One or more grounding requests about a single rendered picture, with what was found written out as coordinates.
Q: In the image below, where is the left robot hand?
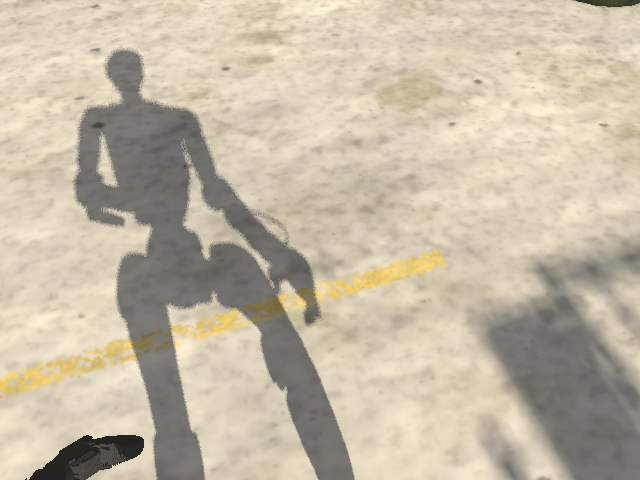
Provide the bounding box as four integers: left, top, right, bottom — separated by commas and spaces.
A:
25, 435, 144, 480

